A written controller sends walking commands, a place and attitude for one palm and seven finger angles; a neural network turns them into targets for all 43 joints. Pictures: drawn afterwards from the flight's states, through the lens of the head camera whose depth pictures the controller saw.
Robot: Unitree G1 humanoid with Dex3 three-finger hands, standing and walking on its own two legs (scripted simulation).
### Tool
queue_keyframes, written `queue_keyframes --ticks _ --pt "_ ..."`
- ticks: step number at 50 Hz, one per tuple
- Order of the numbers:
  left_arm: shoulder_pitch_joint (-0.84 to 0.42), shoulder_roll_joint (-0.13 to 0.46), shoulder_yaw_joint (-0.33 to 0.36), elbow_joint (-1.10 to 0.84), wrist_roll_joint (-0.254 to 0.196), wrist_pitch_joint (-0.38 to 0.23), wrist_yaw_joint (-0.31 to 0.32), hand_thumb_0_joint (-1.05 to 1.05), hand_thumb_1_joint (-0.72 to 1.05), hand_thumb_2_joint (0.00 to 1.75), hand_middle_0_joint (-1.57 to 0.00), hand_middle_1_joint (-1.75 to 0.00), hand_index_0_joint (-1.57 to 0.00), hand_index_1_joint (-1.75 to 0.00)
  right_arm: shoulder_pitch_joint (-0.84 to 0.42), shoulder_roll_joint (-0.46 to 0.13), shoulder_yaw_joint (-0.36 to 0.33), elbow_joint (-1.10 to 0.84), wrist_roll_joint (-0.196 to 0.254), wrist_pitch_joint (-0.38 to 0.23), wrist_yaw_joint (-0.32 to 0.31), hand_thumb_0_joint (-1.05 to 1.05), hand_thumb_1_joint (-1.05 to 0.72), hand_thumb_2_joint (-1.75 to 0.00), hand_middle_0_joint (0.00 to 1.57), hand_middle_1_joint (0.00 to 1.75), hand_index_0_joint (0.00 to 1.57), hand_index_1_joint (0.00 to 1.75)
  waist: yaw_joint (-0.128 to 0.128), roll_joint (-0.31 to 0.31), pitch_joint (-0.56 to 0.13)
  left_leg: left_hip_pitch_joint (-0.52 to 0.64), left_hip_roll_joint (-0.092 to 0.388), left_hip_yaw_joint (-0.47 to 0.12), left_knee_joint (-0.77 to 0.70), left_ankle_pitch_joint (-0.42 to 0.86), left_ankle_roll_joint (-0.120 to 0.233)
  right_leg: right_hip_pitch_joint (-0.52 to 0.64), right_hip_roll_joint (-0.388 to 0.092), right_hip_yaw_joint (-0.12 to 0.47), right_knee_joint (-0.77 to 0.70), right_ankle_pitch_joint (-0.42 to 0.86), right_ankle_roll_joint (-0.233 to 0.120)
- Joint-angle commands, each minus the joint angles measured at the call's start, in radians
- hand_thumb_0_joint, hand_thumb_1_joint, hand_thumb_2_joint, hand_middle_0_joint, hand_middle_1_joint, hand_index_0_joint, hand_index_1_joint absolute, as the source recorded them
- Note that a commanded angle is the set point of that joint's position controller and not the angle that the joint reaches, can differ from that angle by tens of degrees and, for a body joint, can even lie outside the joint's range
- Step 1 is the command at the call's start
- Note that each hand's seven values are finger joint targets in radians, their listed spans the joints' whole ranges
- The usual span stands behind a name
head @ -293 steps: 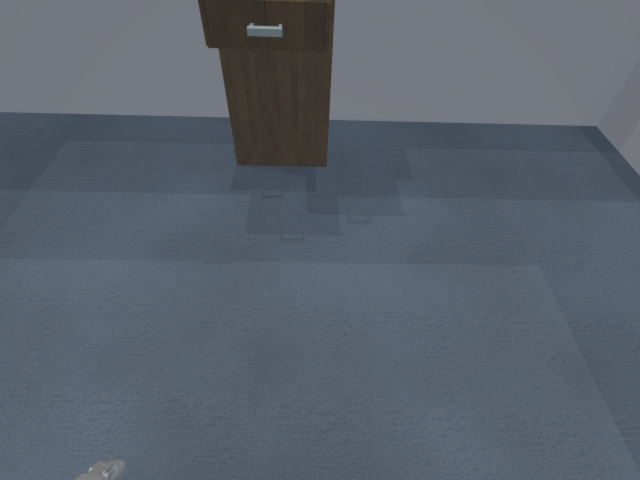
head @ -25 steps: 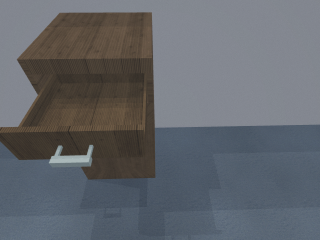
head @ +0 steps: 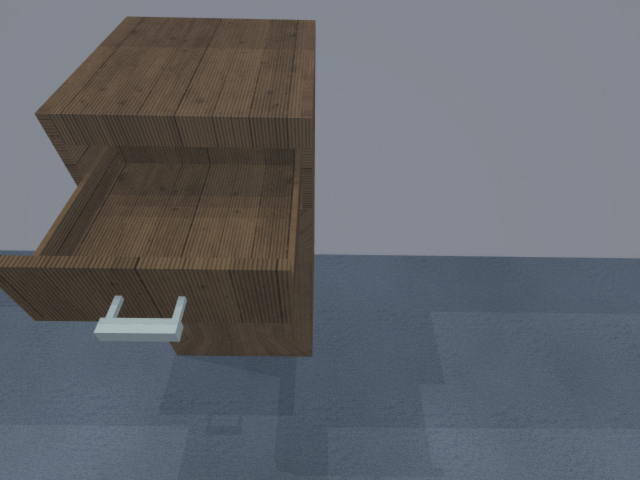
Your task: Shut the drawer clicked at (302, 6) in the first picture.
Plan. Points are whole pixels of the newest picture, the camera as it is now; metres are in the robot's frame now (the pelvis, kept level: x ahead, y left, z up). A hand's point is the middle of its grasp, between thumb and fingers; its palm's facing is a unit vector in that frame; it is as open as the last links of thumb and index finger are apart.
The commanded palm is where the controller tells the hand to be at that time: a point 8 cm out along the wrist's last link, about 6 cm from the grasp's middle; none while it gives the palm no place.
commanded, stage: come to a stop and stand still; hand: left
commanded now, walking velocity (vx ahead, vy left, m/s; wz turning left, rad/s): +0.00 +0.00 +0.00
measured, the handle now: (144, 316) +0.32 +0.27 -0.01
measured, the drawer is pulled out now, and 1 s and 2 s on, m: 0.27 0.27 0.26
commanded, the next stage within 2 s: look again from close up in 0.26 s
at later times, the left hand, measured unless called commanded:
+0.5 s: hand out of the picture +0.01 +0.18 -0.18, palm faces -0.02 -0.98 -0.19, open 7.4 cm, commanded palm none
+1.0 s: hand out of the picture +0.02 +0.22 -0.18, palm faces -0.01 -0.98 -0.20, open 7.4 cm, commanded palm +0.11 +0.27 -0.07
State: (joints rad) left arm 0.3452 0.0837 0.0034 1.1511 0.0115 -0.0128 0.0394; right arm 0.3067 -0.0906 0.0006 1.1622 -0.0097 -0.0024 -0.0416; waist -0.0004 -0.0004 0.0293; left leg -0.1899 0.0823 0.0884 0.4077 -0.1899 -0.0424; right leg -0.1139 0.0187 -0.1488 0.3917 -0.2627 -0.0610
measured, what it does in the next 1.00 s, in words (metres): shifts its weight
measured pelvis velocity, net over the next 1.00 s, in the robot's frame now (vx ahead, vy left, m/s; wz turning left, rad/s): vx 0.02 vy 0.05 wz -0.02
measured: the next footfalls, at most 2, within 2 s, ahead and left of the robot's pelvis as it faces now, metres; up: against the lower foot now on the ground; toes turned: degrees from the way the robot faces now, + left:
none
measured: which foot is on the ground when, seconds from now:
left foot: down 0.00-1.00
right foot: down 0.00-1.00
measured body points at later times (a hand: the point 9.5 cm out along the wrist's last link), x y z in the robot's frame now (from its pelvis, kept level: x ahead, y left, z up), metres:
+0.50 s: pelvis +0.01 +0.02 -0.01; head +0.03 +0.01 +0.44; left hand +0.01 +0.23 -0.16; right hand +0.01 -0.21 -0.17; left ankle +0.00 +0.14 -0.74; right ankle -0.02 -0.07 -0.74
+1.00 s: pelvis +0.02 +0.05 +0.00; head +0.03 +0.05 +0.44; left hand +0.02 +0.27 -0.16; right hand +0.00 -0.17 -0.17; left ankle +0.01 +0.14 -0.74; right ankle -0.03 -0.07 -0.74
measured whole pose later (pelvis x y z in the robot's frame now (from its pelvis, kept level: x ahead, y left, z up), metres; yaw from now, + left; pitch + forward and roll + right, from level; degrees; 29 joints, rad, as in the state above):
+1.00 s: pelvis +0.02 +0.05 +0.00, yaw -1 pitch -1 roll +0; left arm 0.29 0.16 -0.01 1.09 0.02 -0.01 0.04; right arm 0.30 -0.15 0.03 1.11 -0.01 -0.02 -0.02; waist 0.00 0.00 0.04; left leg -0.20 -0.01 0.08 0.49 -0.28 0.04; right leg -0.15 -0.05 -0.11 0.47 -0.31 0.01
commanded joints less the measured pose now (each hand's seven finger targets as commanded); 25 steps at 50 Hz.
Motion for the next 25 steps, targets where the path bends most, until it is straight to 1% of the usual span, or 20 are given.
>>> queue_keyframes --ticks 1,2,3,6,7,8,9,12,14,16,17,18,19,20,21,22,23,24,25 --pt "0.089 0.092 0.016 -0.018 -0.003 -0.013 0.009 0.00 0.90 0.90 -0.20 -0.30 -0.20 -0.30 0.081 -0.079 -0.014 -0.007 0.000 -0.008 -0.004 0.00 -0.90 -0.90 0.20 0.30 0.20 0.30 -0.001 0.007 0.072 0.034 0.049 -0.060 -0.048 0.105 0.044 -0.099 -0.145 0.138 -0.108 0.154 0.028" --pt "0.090 0.094 0.017 -0.021 -0.002 -0.013 0.009 0.00 0.90 0.90 -0.20 -0.30 -0.20 -0.30 0.083 -0.081 -0.014 -0.008 0.001 -0.009 -0.005 0.00 -0.90 -0.90 0.20 0.30 0.20 0.30 0.000 -0.011 0.062 0.042 0.051 -0.060 -0.049 0.119 0.046 -0.086 -0.141 0.136 -0.105 0.177 0.030" --pt "0.086 0.095 0.017 -0.022 -0.002 -0.013 0.010 0.00 0.90 0.90 -0.20 -0.30 -0.20 -0.30 0.081 -0.086 -0.015 -0.007 0.000 -0.011 -0.005 0.00 -0.90 -0.90 0.20 0.30 0.20 0.30 -0.002 0.003 0.060 0.041 0.050 -0.061 -0.049 0.131 0.046 -0.082 -0.144 0.134 -0.099 0.192 0.030" --pt "0.084 0.101 0.018 -0.022 -0.003 -0.013 0.010 0.00 0.90 0.90 -0.20 -0.30 -0.20 -0.30 0.072 -0.091 -0.013 -0.012 0.000 -0.011 -0.004 0.00 -0.90 -0.90 0.20 0.30 0.20 0.30 0.001 0.004 0.064 0.042 0.050 -0.061 -0.054 0.129 0.046 -0.078 -0.147 0.134 -0.098 0.192 0.029" --pt "0.082 0.102 0.019 -0.023 -0.001 -0.012 0.009 0.00 0.90 0.90 -0.20 -0.30 -0.20 -0.30 0.073 -0.092 -0.013 -0.013 0.000 -0.012 -0.005 0.00 -0.90 -0.90 0.20 0.30 0.20 0.30 0.002 -0.007 0.060 0.047 0.053 -0.061 -0.055 0.136 0.048 -0.070 -0.142 0.130 -0.097 0.196 0.030" --pt "0.079 0.105 0.019 -0.024 -0.002 -0.012 0.009 0.00 0.90 0.90 -0.20 -0.30 -0.20 -0.30 0.069 -0.096 -0.013 -0.013 -0.001 -0.012 -0.004 0.00 -0.90 -0.90 0.20 0.30 0.20 0.30 0.003 0.007 0.067 0.044 0.051 -0.060 -0.055 0.138 0.047 -0.073 -0.145 0.129 -0.096 0.199 0.030" --pt "0.078 0.109 0.020 -0.026 -0.002 -0.012 0.009 0.00 0.90 0.90 -0.20 -0.30 -0.20 -0.30 0.068 -0.098 -0.012 -0.014 0.000 -0.012 -0.005 0.00 -0.90 -0.90 0.20 0.30 0.20 0.30 0.002 0.007 0.063 0.045 0.051 -0.060 -0.054 0.145 0.047 -0.067 -0.145 0.131 -0.095 0.210 0.029" --pt "0.072 0.117 0.020 -0.028 -0.002 -0.011 0.008 0.00 0.90 0.90 -0.20 -0.30 -0.20 -0.30 0.062 -0.102 -0.012 -0.015 0.000 -0.011 -0.004 0.00 -0.90 -0.90 0.20 0.30 0.20 0.30 0.005 -0.009 0.065 0.048 0.052 -0.059 -0.059 0.135 0.047 -0.061 -0.145 0.129 -0.098 0.206 0.031" --pt "0.066 0.121 0.020 -0.031 -0.002 -0.011 0.008 0.00 0.90 0.90 -0.20 -0.30 -0.20 -0.30 0.059 -0.106 -0.012 -0.017 -0.001 -0.011 -0.004 0.00 -0.90 -0.90 0.20 0.30 0.20 0.30 0.003 -0.006 0.067 0.046 0.051 -0.059 -0.058 0.140 0.047 -0.061 -0.146 0.133 -0.096 0.216 0.030" --pt "0.063 0.128 0.023 -0.033 -0.003 -0.012 0.008 0.00 0.90 0.90 -0.20 -0.30 -0.20 -0.30 0.058 -0.109 -0.012 -0.016 -0.001 -0.012 -0.004 0.00 -0.90 -0.90 0.20 0.30 0.20 0.30 0.003 -0.004 0.051 0.052 0.051 -0.058 -0.056 0.147 0.047 -0.048 -0.150 0.131 -0.093 0.234 0.029" --pt "0.063 0.129 0.021 -0.035 -0.003 -0.011 0.008 0.00 0.90 0.90 -0.20 -0.30 -0.20 -0.30 0.056 -0.111 -0.012 -0.016 0.001 -0.012 -0.004 0.00 -0.90 -0.90 0.20 0.30 0.20 0.30 0.006 -0.016 0.047 0.056 0.051 -0.060 -0.056 0.150 0.049 -0.044 -0.147 0.128 -0.094 0.236 0.032" --pt "0.126 0.150 0.011 -0.017 0.015 -0.040 0.043 0.00 0.90 0.90 -0.20 -0.30 -0.20 -0.30 -0.077 -0.138 -0.012 -0.096 0.004 -0.028 0.013 0.00 -0.90 -0.90 0.20 0.30 0.20 0.30 0.050 -0.051 0.103 -0.113 0.028 0.003 0.219 0.023 0.021 -0.076 -0.230 0.248 -0.078 0.769 0.106" --pt "0.090 0.202 0.020 -0.065 0.013 -0.049 0.034 0.00 0.90 0.90 -0.20 -0.30 -0.20 -0.30 -0.007 -0.083 -0.012 -0.129 0.001 -0.006 0.019 0.00 -0.90 -0.90 0.20 0.30 0.20 0.30 -0.012 -0.049 0.032 -0.134 0.001 -0.057 0.272 -0.173 0.046 -0.026 -0.282 0.245 -0.061 0.707 0.064" --pt "0.050 0.187 0.014 -0.083 0.016 -0.050 0.026 0.00 0.90 0.90 -0.20 -0.30 -0.20 -0.30 0.016 -0.085 -0.015 -0.127 0.002 -0.005 0.025 0.00 -0.90 -0.90 0.20 0.30 0.20 0.30 -0.025 -0.036 -0.017 -0.122 0.006 -0.050 0.297 -0.192 0.046 -0.047 -0.264 0.209 -0.056 0.549 -0.014" --pt "0.019 0.185 0.016 -0.107 0.015 -0.052 0.023 0.00 0.90 0.90 -0.20 -0.30 -0.20 -0.30 0.038 -0.081 -0.013 -0.132 0.001 -0.007 0.028 0.00 -0.90 -0.90 0.20 0.30 0.20 0.30 -0.037 -0.059 -0.043 -0.117 -0.010 -0.042 0.268 -0.166 0.042 -0.032 -0.241 0.194 -0.042 0.491 -0.056" --pt "0.010 0.190 0.023 -0.120 0.012 -0.053 0.023 0.00 0.90 0.90 -0.20 -0.30 -0.20 -0.30 0.040 -0.076 -0.007 -0.135 -0.001 -0.011 0.031 0.00 -0.90 -0.90 0.20 0.30 0.20 0.30 -0.028 -0.052 -0.062 -0.087 -0.023 -0.017 0.198 -0.120 0.042 0.004 -0.221 0.168 -0.005 0.558 -0.060" --pt "0.012 0.185 0.020 -0.122 0.008 -0.052 0.023 0.00 0.90 0.90 -0.20 -0.30 -0.20 -0.30 0.067 -0.086 -0.004 -0.132 -0.002 -0.018 0.029 0.00 -0.90 -0.90 0.20 0.30 0.20 0.30 -0.038 -0.076 -0.076 -0.044 -0.021 -0.029 0.130 -0.055 0.048 -0.002 -0.210 0.160 0.032 0.532 -0.051" --pt "0.010 0.170 0.017 -0.124 0.003 -0.045 0.021 0.00 0.90 0.90 -0.20 -0.30 -0.20 -0.30 0.079 -0.105 -0.005 -0.124 -0.002 -0.024 0.025 0.00 -0.90 -0.90 0.20 0.30 0.20 0.30 -0.034 -0.047 -0.074 -0.013 -0.004 -0.053 0.080 0.032 0.055 -0.016 -0.180 0.149 0.062 0.458 -0.032" --pt "0.018 0.154 0.013 -0.129 0.000 -0.038 0.019 0.00 0.90 0.90 -0.20 -0.30 -0.20 -0.30 0.080 -0.131 -0.004 -0.123 -0.004 -0.029 0.020 0.00 -0.90 -0.90 0.20 0.30 0.20 0.30 -0.022 -0.001 -0.049 -0.008 0.029 -0.084 0.073 0.156 0.069 -0.046 -0.149 0.138 0.078 0.378 -0.012"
